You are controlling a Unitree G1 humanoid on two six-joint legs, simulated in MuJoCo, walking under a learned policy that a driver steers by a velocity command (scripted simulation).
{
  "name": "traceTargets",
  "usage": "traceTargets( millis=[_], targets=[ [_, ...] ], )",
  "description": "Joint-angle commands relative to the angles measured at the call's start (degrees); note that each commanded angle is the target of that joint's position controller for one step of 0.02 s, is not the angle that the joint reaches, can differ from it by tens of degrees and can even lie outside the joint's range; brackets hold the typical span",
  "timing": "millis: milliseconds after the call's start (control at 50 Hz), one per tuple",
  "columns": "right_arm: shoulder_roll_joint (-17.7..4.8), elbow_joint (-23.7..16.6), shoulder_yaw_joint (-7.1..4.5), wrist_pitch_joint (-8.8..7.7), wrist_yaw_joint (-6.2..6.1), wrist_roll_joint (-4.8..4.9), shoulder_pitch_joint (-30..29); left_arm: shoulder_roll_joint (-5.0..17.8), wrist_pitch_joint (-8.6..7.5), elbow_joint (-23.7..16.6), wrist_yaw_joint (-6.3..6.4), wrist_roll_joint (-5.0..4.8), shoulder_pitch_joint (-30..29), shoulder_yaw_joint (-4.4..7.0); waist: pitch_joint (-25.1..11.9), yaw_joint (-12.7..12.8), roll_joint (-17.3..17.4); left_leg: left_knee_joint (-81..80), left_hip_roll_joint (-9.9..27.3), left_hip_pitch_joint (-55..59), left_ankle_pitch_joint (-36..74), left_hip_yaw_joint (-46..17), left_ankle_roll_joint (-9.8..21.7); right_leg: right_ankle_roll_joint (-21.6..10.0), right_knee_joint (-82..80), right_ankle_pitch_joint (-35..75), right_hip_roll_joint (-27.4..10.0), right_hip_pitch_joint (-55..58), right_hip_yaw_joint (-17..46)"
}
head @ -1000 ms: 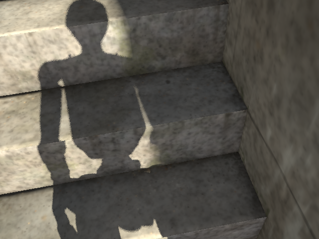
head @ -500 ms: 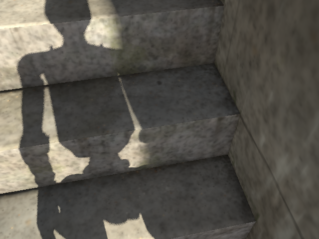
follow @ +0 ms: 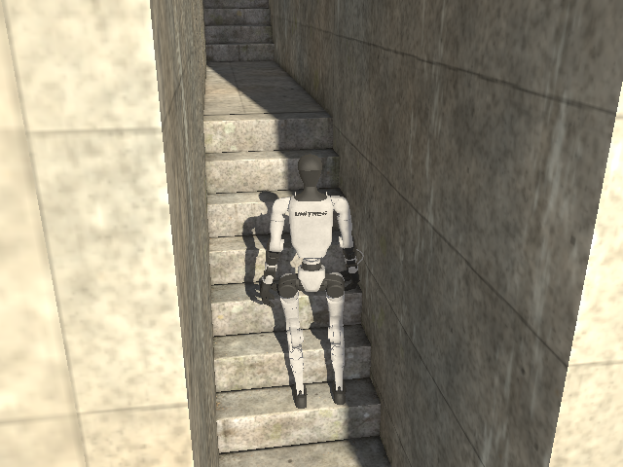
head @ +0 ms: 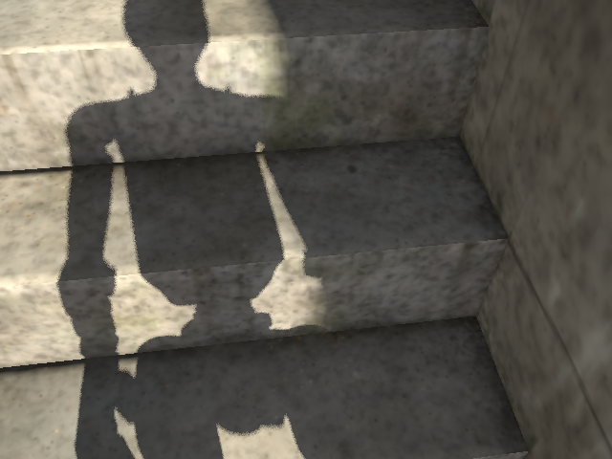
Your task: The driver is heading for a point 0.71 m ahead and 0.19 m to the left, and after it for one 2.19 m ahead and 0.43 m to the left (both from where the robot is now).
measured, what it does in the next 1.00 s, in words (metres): shifts its weight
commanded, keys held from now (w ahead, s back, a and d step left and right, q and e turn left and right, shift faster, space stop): w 0.02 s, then no key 0.98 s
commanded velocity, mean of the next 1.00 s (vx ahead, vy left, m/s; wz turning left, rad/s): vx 0.13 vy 0.00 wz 0.00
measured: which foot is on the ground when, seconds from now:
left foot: down 0.00-1.00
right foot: down 0.00-1.00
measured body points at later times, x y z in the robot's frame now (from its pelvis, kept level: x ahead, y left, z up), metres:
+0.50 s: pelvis -0.03 -0.01 +0.00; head -0.02 +0.00 +0.45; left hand -0.06 +0.21 -0.16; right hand +0.05 -0.23 -0.14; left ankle -0.05 +0.06 -0.74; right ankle -0.02 -0.15 -0.74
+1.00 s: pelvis -0.07 -0.02 +0.00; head -0.06 -0.01 +0.45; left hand -0.12 +0.19 -0.16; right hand -0.04 -0.23 -0.15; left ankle -0.05 +0.06 -0.74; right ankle -0.02 -0.15 -0.74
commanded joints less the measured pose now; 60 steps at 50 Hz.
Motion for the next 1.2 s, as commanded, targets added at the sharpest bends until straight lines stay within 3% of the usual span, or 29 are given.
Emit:
traceTargets(
  millis=[20,60,120,240,320,500,560,680,960,1020,1120,1140,1160,1200],
  targets=[
    [-4.77,-2.58,-0.88,-0.65,0.22,-0.16,0.59,2.96,-0.18,-2.57,-0.01,0.08,1.93,0.43,0.47,-1.05,0.94,-2.36,10.35,4.55,19.37,-6.91,3.16,-5.65,-1.10,5.39,-2.88,-5.12,0.94],
    [-3.53,-2.43,-0.17,-0.94,0.20,-0.25,0.21,1.92,-0.06,-2.30,0.24,0.52,3.31,-0.11,0.52,-0.60,0.47,-3.73,11.37,5.48,28.69,-7.36,2.28,-4.34,-3.13,9.53,-4.05,-3.27,1.62],
    [-5.18,-1.72,-0.50,-1.08,0.10,0.09,1.16,2.91,0.18,-1.92,0.71,0.57,6.65,-0.02,-1.15,0.08,0.66,-3.05,11.73,9.01,40.40,-7.12,1.06,-2.60,-3.30,12.71,-4.24,-0.37,1.34],
    [-4.12,-1.03,-0.69,0.23,-0.58,-0.07,3.35,2.86,0.52,-1.48,1.17,0.55,8.33,0.04,1.02,-0.90,0.60,-4.41,10.91,7.34,27.71,-7.01,1.05,-1.63,-4.36,14.16,-5.82,0.40,2.21],
    [-3.52,-0.91,-0.84,0.31,-0.46,-0.09,4.86,2.56,0.58,-0.85,1.13,0.70,9.90,0.33,2.23,-1.05,-1.09,-4.60,11.63,6.67,25.06,-7.88,0.83,-1.39,-4.23,14.23,-6.22,0.40,2.15],
    [-2.54,-1.17,-0.82,0.96,-0.74,-0.31,7.77,1.91,0.67,0.99,1.40,0.68,11.05,1.01,4.24,-1.60,0.69,-5.07,11.31,3.58,13.87,-7.79,1.35,-1.19,-5.10,8.47,-6.46,-0.32,2.58],
    [-2.60,-0.90,-0.92,1.24,-0.91,0.11,8.55,1.37,0.78,2.03,1.66,0.67,11.62,1.04,5.35,-1.65,0.18,-5.08,11.50,2.54,11.94,-7.93,1.19,-0.79,-5.00,7.01,-6.52,-1.29,2.29],
    [-1.82,-0.48,-0.89,1.83,-1.20,-0.01,10.35,0.61,1.19,3.44,1.82,0.61,11.84,1.31,6.74,-1.89,-0.05,-5.63,11.24,-0.49,5.13,-8.38,1.53,-0.87,-4.53,3.54,-6.23,-2.34,2.43],
    [-2.61,1.82,-1.77,1.60,-0.73,0.19,12.65,0.16,1.98,3.72,1.91,0.86,13.32,1.76,7.88,-1.20,-0.27,-6.92,11.37,-5.21,-4.24,-9.50,2.24,-1.22,-3.83,-1.46,-6.17,-3.01,2.03],
    [-2.04,2.21,-1.67,1.63,-0.65,0.05,12.62,-0.30,1.92,3.92,1.90,0.78,13.22,1.65,8.16,-1.32,-0.46,-7.02,11.54,-4.98,-3.20,-9.14,2.18,-1.19,-4.20,-1.01,-6.36,-3.47,1.83],
    [-2.46,3.18,-1.55,1.59,-0.68,0.18,12.58,-0.33,1.74,4.84,1.59,0.45,13.07,1.45,8.35,-1.33,0.37,-10.51,11.46,-6.82,-13.45,-10.54,3.16,-2.00,-4.38,-6.02,-5.06,-4.11,0.62],
    [-2.38,3.38,-1.55,1.30,-0.37,0.27,12.43,-1.28,1.67,4.82,1.47,0.91,12.86,0.99,8.23,-1.54,-0.14,-10.26,11.50,-7.23,-13.27,-10.89,3.49,-2.56,-3.94,-6.56,-5.13,-4.65,0.81],
    [-1.56,3.02,-1.17,1.27,-0.15,-0.47,10.59,-0.97,1.48,4.93,1.41,0.77,12.09,0.94,8.80,-1.00,0.11,-9.84,11.18,-9.33,-13.65,-10.52,3.99,-2.94,-4.12,-6.41,-4.73,-3.98,1.05],
    [-2.29,3.21,-1.37,0.98,0.08,-0.01,10.90,-0.42,1.12,5.33,1.40,0.54,13.02,1.05,8.09,-0.95,-0.36,-8.43,10.60,-9.89,-14.65,-10.05,4.76,-3.77,-3.58,-9.21,-4.56,-4.51,1.26]
  ],
)
Keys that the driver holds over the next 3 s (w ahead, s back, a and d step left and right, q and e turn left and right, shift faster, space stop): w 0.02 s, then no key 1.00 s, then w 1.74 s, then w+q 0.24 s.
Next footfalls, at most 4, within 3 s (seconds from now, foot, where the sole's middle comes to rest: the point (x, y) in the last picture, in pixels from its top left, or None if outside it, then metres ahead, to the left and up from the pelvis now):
1.86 left None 0.21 0.19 -0.58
2.46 right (336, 400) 0.46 -0.01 -0.37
2.98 left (233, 211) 0.66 0.16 -0.17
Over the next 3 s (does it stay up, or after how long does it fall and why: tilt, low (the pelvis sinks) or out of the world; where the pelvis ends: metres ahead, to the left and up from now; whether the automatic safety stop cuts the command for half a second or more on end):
stays up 0.55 0.10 0.47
